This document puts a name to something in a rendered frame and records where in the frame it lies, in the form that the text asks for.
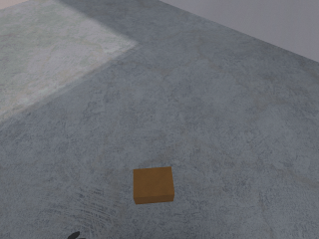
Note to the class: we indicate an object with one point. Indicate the carton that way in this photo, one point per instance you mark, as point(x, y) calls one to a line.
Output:
point(153, 185)

